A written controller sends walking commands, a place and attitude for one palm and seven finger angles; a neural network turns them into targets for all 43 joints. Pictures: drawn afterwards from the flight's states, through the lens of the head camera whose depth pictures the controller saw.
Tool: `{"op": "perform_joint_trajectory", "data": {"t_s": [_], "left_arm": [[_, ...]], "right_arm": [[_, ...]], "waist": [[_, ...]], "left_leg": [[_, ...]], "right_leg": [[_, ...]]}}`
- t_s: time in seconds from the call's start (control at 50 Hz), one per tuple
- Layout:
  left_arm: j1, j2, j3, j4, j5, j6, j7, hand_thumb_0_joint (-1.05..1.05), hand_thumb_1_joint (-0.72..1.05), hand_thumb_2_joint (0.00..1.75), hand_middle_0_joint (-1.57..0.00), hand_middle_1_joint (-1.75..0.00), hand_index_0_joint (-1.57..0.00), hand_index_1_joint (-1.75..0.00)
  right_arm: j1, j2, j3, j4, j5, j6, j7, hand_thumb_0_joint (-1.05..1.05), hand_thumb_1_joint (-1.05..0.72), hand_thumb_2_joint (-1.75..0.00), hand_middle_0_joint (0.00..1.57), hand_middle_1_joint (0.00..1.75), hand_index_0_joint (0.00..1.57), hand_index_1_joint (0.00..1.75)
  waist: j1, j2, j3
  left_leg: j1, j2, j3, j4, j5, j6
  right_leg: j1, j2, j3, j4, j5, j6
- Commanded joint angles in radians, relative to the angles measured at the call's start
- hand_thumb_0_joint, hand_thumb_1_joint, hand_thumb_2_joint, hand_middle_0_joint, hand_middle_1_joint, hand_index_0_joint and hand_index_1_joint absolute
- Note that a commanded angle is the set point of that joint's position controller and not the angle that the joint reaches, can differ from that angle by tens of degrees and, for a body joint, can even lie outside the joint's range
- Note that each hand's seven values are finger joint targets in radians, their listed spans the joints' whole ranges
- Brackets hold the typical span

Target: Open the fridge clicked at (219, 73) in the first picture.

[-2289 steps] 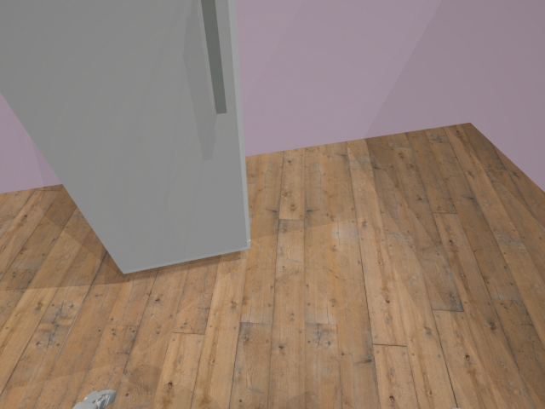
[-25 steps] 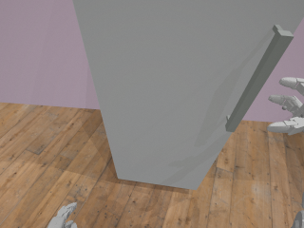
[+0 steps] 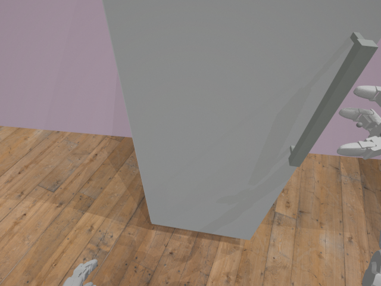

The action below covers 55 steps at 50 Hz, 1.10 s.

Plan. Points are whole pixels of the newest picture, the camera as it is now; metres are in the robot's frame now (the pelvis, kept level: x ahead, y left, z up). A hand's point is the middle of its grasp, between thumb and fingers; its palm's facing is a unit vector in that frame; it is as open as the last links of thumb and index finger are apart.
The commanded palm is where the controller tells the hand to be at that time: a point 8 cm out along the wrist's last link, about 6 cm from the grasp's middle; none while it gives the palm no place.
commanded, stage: move the hooked fingers beside the handle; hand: right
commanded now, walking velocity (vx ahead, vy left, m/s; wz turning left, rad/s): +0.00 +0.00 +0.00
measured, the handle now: (319, 111) +0.46 -0.22 +0.17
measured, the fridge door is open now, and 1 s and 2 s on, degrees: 4 4 2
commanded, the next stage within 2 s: feel for the door with the fingertips in 0.54 s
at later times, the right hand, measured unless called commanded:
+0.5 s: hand (360, 129) +0.39 -0.27 +0.19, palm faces +0.08 +1.00 -0.02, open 14.0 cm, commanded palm +0.36 -0.32 +0.18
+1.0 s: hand (341, 131) +0.39 -0.24 +0.17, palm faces +0.05 +1.00 -0.01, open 14.0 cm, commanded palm +0.36 -0.30 +0.18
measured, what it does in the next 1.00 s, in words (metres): stands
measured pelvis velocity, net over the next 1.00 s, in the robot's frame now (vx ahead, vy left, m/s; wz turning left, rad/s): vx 0.00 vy -0.01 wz -0.01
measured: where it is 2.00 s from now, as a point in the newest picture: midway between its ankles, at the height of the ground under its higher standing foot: outside the picture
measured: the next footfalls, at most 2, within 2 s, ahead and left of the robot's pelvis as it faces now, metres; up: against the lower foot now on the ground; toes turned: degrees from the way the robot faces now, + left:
none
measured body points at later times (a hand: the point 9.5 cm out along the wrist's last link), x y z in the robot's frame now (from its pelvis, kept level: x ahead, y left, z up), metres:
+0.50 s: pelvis -0.01 +0.00 +0.00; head +0.00 +0.01 +0.45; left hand +0.14 +0.24 -0.09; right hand +0.38 -0.32 +0.19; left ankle -0.02 +0.07 -0.74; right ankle -0.01 -0.08 -0.74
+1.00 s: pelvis +0.00 -0.01 +0.00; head +0.01 +0.00 +0.45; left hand +0.13 +0.24 -0.10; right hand +0.38 -0.30 +0.18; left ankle -0.02 +0.07 -0.74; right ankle -0.01 -0.08 -0.74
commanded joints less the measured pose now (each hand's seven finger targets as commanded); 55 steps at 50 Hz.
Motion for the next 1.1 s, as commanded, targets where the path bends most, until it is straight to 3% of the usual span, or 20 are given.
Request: {"op": "perform_joint_trajectory", "data": {"t_s": [0.0,0.12,0.16,0.2,0.24,0.28,0.34,0.38,0.44,0.46,0.5,0.56,0.58,0.64,0.68,0.74,0.84,0.92,1.0,1.08], "left_arm": [[-0.057,0.144,0.063,-0.155,-0.008,-0.039,0.006,0.00,0.90,0.90,-0.20,-0.30,-0.20,-0.30],[-0.081,0.134,0.065,-0.166,-0.006,-0.048,0.007,0.00,0.90,0.90,-0.20,-0.30,-0.20,-0.30],[-0.077,0.135,0.064,-0.154,-0.002,-0.053,0.012,0.00,0.90,0.90,-0.20,-0.30,-0.20,-0.30],[-0.082,0.132,0.058,-0.141,-0.005,-0.052,0.018,0.00,0.90,0.90,-0.20,-0.30,-0.20,-0.30],[-0.086,0.135,0.053,-0.126,-0.004,-0.058,0.023,0.00,0.90,0.90,-0.20,-0.30,-0.20,-0.30],[-0.090,0.134,0.050,-0.124,-0.007,-0.059,0.027,0.00,0.90,0.90,-0.20,-0.30,-0.20,-0.30],[-0.088,0.135,0.050,-0.123,-0.006,-0.059,0.027,0.00,0.90,0.90,-0.20,-0.30,-0.20,-0.30],[-0.087,0.134,0.050,-0.130,-0.003,-0.061,0.024,0.00,0.90,0.90,-0.20,-0.30,-0.20,-0.30],[-0.087,0.134,0.050,-0.132,-0.004,-0.054,0.020,0.00,0.90,0.90,-0.20,-0.30,-0.20,-0.30],[-0.090,0.134,0.048,-0.132,-0.006,-0.052,0.020,0.00,0.90,0.90,-0.20,-0.30,-0.20,-0.30],[-0.080,0.138,0.054,-0.133,-0.006,-0.046,0.016,0.00,0.90,0.90,-0.20,-0.30,-0.20,-0.30],[-0.087,0.134,0.048,-0.145,-0.006,-0.044,0.014,0.00,0.90,0.90,-0.20,-0.30,-0.20,-0.30],[-0.080,0.135,0.052,-0.145,-0.005,-0.043,0.014,0.00,0.90,0.90,-0.20,-0.30,-0.20,-0.30],[-0.084,0.132,0.053,-0.153,-0.001,-0.043,0.014,0.00,0.90,0.90,-0.20,-0.30,-0.20,-0.30],[-0.081,0.127,0.055,-0.147,0.000,-0.051,0.015,0.00,0.90,0.90,-0.20,-0.30,-0.20,-0.30],[-0.076,0.133,0.058,-0.132,-0.001,-0.051,0.016,0.00,0.90,0.90,-0.20,-0.30,-0.20,-0.30],[-0.093,0.130,0.055,-0.133,-0.003,-0.047,0.010,0.00,0.90,0.90,-0.20,-0.30,-0.20,-0.30],[-0.107,0.125,0.057,-0.146,-0.001,-0.043,0.006,0.00,0.90,0.90,-0.20,-0.30,-0.20,-0.30],[-0.103,0.120,0.056,-0.136,0.005,-0.039,0.009,0.00,0.90,0.90,-0.20,-0.30,-0.20,-0.30],[-0.107,0.116,0.051,-0.128,0.006,-0.036,0.013,0.00,0.90,0.90,-0.20,-0.30,-0.20,-0.30]], "right_arm": [[-0.256,-0.305,-0.065,-0.206,0.026,-0.005,0.013,0.00,0.50,-0.30,0.30,1.20,0.30,1.20],[-0.305,-0.261,-0.045,-0.390,0.049,-0.023,0.000,0.00,0.50,-0.30,0.30,1.20,0.30,1.20],[-0.335,-0.310,-0.092,-0.404,0.046,-0.034,-0.015,0.00,0.50,-0.30,0.30,1.20,0.30,1.20],[-0.386,-0.264,-0.031,-0.384,0.043,-0.029,-0.020,0.00,0.50,-0.30,0.30,1.20,0.30,1.20],[-0.411,-0.280,-0.041,-0.326,0.028,-0.018,-0.028,0.00,0.50,-0.30,0.30,1.20,0.30,1.20],[-0.438,-0.261,-0.007,-0.301,0.016,-0.008,-0.029,0.00,0.50,-0.30,0.30,1.20,0.30,1.20],[-0.475,-0.243,0.024,-0.286,0.013,-0.007,-0.025,0.00,0.50,-0.30,0.30,1.20,0.30,1.20],[-0.436,-0.265,-0.006,-0.274,0.015,-0.013,-0.024,0.00,0.50,-0.30,0.30,1.20,0.30,1.20],[-0.383,-0.283,-0.036,-0.225,0.029,-0.017,-0.023,0.00,0.50,-0.30,0.30,1.20,0.30,1.20],[-0.405,-0.249,-0.002,-0.216,0.028,-0.017,-0.018,0.00,0.50,-0.30,0.30,1.20,0.30,1.20],[-0.357,-0.286,-0.038,-0.183,0.026,-0.013,-0.022,0.00,0.50,-0.30,0.30,1.20,0.30,1.20],[-0.403,-0.268,-0.011,-0.211,0.009,-0.010,-0.025,0.00,0.50,-0.30,0.30,1.20,0.30,1.20],[-0.404,-0.310,-0.046,-0.229,0.005,-0.018,-0.032,0.00,0.50,-0.30,0.30,1.20,0.30,1.20],[-0.441,-0.291,-0.026,-0.318,0.007,-0.041,-0.034,0.00,0.50,-0.30,0.30,1.20,0.30,1.20],[-0.450,-0.217,0.021,-0.356,0.023,-0.054,-0.029,0.00,0.50,-0.30,0.30,1.20,0.30,1.20],[-0.394,-0.215,0.005,-0.331,0.043,-0.040,-0.024,0.00,0.50,-0.30,0.30,1.20,0.30,1.20],[-0.348,-0.180,0.025,-0.315,0.027,0.025,-0.057,0.00,0.50,-0.30,0.30,1.20,0.30,1.20],[-0.369,-0.151,0.046,-0.404,0.020,0.028,-0.097,0.00,0.50,-0.30,0.30,1.20,0.30,1.20],[-0.384,-0.187,0.009,-0.428,0.019,0.005,-0.129,0.00,0.50,-0.30,0.30,1.20,0.30,1.20],[-0.410,-0.180,0.012,-0.389,-0.001,0.013,-0.142,0.00,0.50,-0.30,0.30,1.20,0.30,1.20]], "waist": [[-0.042,-0.003,-0.241],[-0.024,-0.032,-0.255],[-0.024,-0.033,-0.264],[-0.003,-0.042,-0.220],[0.001,-0.049,-0.199],[0.005,-0.092,-0.197],[0.009,-0.077,-0.240],[-0.009,-0.064,-0.283],[-0.021,0.024,-0.273],[-0.011,0.011,-0.251],[-0.026,0.033,-0.241],[-0.021,-0.048,-0.226],[-0.027,-0.049,-0.242],[-0.019,-0.083,-0.297],[-0.005,-0.078,-0.314],[-0.010,-0.018,-0.285],[-0.026,-0.053,-0.220],[-0.024,-0.029,-0.259],[-0.027,0.014,-0.279],[-0.023,-0.033,-0.259]], "left_leg": [[0.118,0.068,-0.073,-0.027,0.395,-0.038],[0.068,0.053,-0.072,-0.034,0.360,-0.038],[0.073,0.053,-0.075,-0.041,0.333,-0.038],[0.035,0.058,-0.074,-0.056,0.269,-0.038],[0.025,0.059,-0.077,-0.061,0.240,-0.038],[0.008,0.062,-0.074,-0.062,0.216,-0.033],[0.023,0.064,-0.072,-0.056,0.238,-0.033],[0.045,0.062,-0.071,-0.047,0.263,-0.030],[0.086,0.063,-0.074,-0.041,0.304,-0.037],[0.067,0.063,-0.069,-0.040,0.296,-0.036],[0.075,0.065,-0.072,-0.042,0.296,-0.037],[0.051,0.065,-0.073,-0.041,0.297,-0.032],[0.056,0.062,-0.069,-0.039,0.294,-0.029],[0.072,0.059,-0.075,-0.036,0.319,-0.030],[0.053,0.054,-0.069,-0.036,0.335,-0.030],[0.052,0.052,-0.065,-0.040,0.334,-0.034],[0.028,0.057,-0.057,-0.044,0.287,-0.027],[0.045,0.055,-0.058,-0.041,0.293,-0.028],[0.073,0.052,-0.062,-0.045,0.300,-0.032],[0.068,0.055,-0.065,-0.046,0.302,-0.031]], "right_leg": [[0.100,-0.035,0.079,-0.035,0.336,-0.005],[0.176,-0.038,0.092,-0.034,0.350,-0.006],[0.177,-0.034,0.095,-0.039,0.324,-0.006],[0.168,-0.035,0.091,-0.042,0.261,-0.006],[0.149,-0.031,0.098,-0.049,0.226,-0.006],[0.154,-0.029,0.105,-0.051,0.214,-0.002],[0.167,-0.029,0.109,-0.043,0.235,0.000],[0.183,-0.029,0.116,-0.038,0.268,0.002],[0.133,-0.030,0.104,-0.038,0.269,-0.002],[0.131,-0.029,0.104,-0.043,0.262,0.000],[0.113,-0.034,0.096,-0.039,0.263,-0.002],[0.124,-0.027,0.099,-0.045,0.273,0.001],[0.132,-0.030,0.108,-0.044,0.288,0.004],[0.181,-0.033,0.105,-0.036,0.329,0.002],[0.235,-0.038,0.113,-0.029,0.376,0.004],[0.211,-0.039,0.110,-0.032,0.355,0.002],[0.167,-0.034,0.113,-0.051,0.311,0.010],[0.193,-0.038,0.117,-0.051,0.335,0.010],[0.197,-0.043,0.111,-0.050,0.342,0.009],[0.192,-0.037,0.107,-0.059,0.335,0.012]]}}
